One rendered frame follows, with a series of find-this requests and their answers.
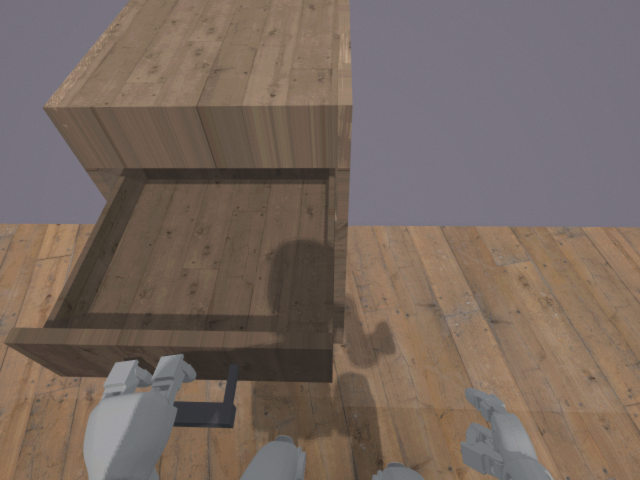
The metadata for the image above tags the right robot forearm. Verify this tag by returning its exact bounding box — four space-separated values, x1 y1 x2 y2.
503 458 554 480

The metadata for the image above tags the drawer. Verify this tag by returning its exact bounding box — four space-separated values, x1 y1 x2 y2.
4 168 335 383

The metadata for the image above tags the left robot shin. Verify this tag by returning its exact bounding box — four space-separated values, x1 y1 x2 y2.
275 435 294 444

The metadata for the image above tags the robot left hand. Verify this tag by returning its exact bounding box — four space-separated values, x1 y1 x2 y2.
83 354 196 480

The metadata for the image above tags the handle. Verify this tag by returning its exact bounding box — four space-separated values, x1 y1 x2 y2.
173 364 239 428

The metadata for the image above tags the cabinet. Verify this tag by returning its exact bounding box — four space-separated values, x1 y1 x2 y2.
42 0 353 344

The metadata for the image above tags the left robot thigh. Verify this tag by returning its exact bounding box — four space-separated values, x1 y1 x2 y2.
240 441 306 480

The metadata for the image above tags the robot right hand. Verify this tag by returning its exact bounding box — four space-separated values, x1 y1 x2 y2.
460 388 539 480

